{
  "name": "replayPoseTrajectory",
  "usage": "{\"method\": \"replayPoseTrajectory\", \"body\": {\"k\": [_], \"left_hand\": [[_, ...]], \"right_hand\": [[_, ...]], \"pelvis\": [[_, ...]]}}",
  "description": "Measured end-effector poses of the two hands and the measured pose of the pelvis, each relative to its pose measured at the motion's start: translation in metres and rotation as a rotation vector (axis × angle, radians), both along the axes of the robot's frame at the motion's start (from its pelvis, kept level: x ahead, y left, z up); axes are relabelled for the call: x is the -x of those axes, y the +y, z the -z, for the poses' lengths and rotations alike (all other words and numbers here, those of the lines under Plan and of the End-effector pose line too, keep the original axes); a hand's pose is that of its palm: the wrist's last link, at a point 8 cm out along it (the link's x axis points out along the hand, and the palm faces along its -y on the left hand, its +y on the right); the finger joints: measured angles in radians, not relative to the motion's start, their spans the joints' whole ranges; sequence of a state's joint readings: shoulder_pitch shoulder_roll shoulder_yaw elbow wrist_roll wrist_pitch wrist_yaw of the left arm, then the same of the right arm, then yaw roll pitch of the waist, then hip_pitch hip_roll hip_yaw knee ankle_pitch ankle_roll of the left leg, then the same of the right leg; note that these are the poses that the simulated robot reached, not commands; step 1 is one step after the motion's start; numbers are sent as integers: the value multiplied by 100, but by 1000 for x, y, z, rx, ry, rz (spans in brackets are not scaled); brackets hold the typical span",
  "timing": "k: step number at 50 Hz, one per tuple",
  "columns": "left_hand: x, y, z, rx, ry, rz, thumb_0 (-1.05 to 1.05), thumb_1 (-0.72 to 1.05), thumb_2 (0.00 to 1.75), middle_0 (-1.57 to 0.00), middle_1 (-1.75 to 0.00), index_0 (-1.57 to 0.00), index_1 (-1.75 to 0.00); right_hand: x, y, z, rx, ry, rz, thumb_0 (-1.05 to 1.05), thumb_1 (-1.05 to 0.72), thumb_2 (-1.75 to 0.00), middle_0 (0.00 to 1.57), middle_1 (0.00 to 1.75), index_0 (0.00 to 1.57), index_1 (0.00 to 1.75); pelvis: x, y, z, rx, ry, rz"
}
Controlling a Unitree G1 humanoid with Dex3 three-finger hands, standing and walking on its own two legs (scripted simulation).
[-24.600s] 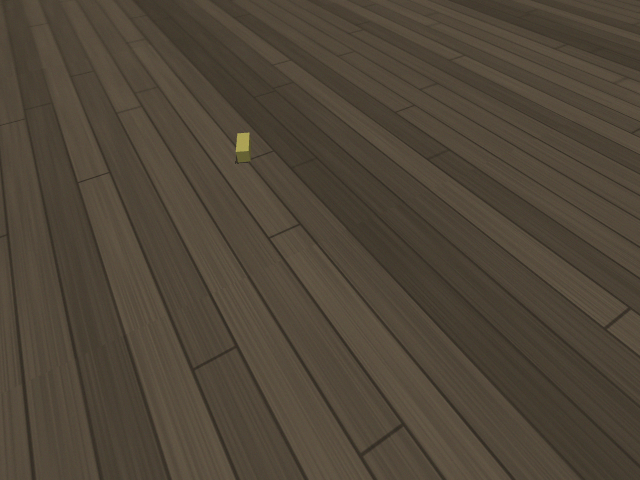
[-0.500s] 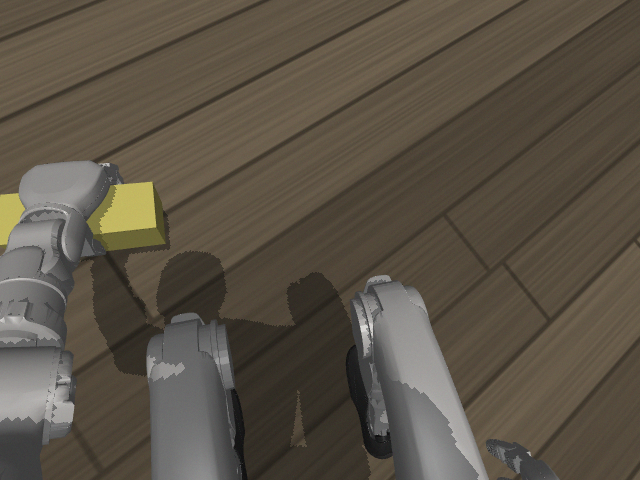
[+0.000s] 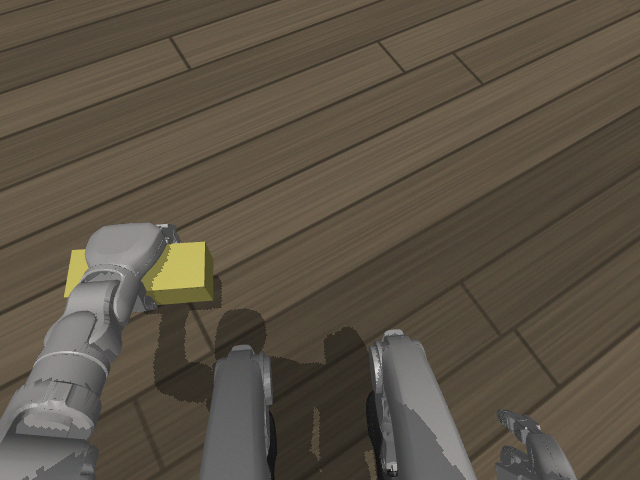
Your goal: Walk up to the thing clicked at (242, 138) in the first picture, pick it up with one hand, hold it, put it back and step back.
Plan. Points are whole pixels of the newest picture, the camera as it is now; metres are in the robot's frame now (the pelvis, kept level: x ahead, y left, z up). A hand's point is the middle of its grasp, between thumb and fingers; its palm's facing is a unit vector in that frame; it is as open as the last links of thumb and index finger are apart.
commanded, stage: lift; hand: left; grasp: from above
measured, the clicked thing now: (146, 276) +0.41 +0.25 -0.13
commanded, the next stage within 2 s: hold in 0.84 s
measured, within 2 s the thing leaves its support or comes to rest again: neither
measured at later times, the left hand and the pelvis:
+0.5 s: hand (99, 257) +0.36 +0.21 +0.07, palm faces -0.47 -0.07 -0.88, open 9.9 cm; pelvis +0.03 -0.01 +0.16, yaw +1 degrees
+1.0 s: hand (57, 214) +0.37 +0.21 +0.15, palm faces -0.48 -0.07 -0.88, open 9.9 cm; pelvis +0.06 -0.01 +0.23, yaw +1 degrees
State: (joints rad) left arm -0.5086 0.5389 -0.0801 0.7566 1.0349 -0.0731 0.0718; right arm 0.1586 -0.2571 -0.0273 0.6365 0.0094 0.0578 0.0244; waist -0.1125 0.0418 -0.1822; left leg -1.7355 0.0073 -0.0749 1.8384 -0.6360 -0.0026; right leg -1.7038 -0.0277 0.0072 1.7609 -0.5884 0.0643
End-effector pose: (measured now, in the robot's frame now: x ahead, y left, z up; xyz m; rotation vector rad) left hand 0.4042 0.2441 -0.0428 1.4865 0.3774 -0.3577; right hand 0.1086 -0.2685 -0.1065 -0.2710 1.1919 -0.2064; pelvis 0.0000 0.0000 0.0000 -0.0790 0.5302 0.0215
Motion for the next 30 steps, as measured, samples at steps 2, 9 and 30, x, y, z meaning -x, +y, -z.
{"method": "replayPoseTrajectory", "body": {"k": [2, 9, 30], "left_hand": [[6, -2, -19, 0, 1, -4, 0, -5, 63, -68, -67, -71, -60], [26, -11, -82, 9, 13, -9, 0, -6, 63, -69, -67, -71, -60], [37, -30, -192, 3, 24, -35, 0, -6, 64, -70, -66, -72, -59]], "right_hand": [[-3, 2, -13, -7, -16, 8, 0, -90, -90, 21, 30, 20, 30], [-7, 6, -63, -25, -62, 38, 0, -90, -90, 21, 30, 20, 30], [-12, -8, -176, -9, -100, 74, 1, -90, -90, 21, 30, 20, 30]], "pelvis": [[-1, -1, -15, -5, -19, 0], [-8, -3, -68, -25, -100, 5], [-40, -11, -180, -56, -279, 9]]}}
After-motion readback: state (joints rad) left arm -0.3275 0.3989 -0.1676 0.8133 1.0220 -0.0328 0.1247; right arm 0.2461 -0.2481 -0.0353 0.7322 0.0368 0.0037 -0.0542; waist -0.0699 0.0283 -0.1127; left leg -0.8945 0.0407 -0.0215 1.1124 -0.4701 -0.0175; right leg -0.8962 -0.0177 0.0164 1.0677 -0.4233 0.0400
